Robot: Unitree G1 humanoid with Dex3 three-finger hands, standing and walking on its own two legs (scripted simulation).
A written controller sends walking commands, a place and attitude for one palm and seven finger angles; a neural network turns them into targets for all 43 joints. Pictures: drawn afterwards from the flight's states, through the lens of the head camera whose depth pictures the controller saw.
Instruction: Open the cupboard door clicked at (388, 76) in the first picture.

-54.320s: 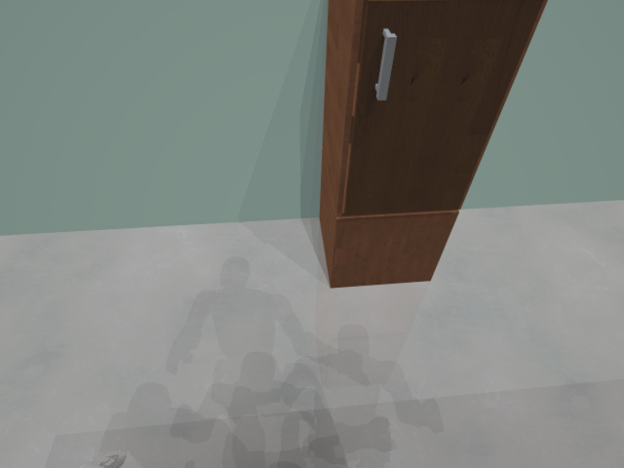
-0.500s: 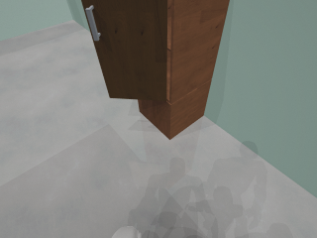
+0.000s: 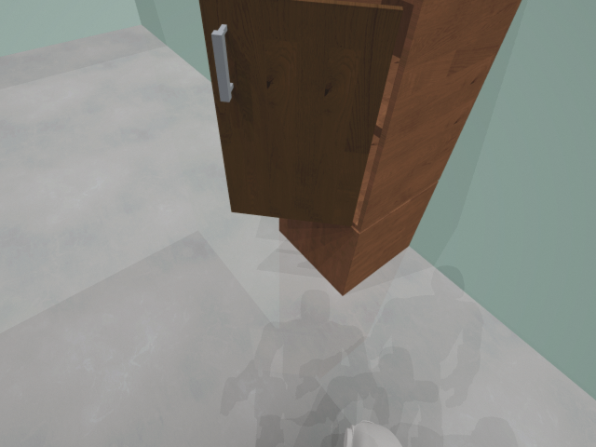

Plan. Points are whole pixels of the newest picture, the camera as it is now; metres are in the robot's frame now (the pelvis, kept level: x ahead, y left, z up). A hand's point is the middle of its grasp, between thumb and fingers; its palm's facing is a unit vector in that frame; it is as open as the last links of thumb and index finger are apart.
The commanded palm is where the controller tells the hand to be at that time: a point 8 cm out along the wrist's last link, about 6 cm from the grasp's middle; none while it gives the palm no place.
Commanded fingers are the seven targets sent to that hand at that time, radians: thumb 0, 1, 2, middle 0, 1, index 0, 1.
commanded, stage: take the last steps up to it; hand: left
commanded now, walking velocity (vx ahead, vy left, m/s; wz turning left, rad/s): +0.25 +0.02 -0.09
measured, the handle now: (224, 64) +0.76 +0.21 +0.13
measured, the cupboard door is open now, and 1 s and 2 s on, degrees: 44 44 44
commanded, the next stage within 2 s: come to a stop and stand still in 0.20 s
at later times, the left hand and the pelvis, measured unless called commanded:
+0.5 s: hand (212, 380) +0.25 +0.16 -0.17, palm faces +0.00 -0.98 -0.20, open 7.1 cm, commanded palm none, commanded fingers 0.00 0.90 0.90 -0.20 -0.30 -0.20 -0.30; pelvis +0.15 -0.01 -0.01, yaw -2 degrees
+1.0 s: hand (148, 417) +0.18 +0.25 -0.19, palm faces -0.04 -0.98 -0.18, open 7.4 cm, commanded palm none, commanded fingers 0.00 0.90 0.90 -0.20 -0.30 -0.20 -0.30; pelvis +0.15 +0.06 +0.00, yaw -5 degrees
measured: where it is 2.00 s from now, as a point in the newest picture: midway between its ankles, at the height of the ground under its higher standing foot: outside the picture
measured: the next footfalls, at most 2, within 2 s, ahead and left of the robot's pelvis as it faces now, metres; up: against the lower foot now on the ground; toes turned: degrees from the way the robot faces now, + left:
right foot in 0.32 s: +0.22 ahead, -0.11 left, +0.00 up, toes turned -8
left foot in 0.68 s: +0.25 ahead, +0.13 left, +0.00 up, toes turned +0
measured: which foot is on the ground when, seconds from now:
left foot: down 0.00-0.34, up 0.36-0.66, down 0.68-1.00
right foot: up 0.00-0.30, down 0.32-0.68, up 0.70-1.00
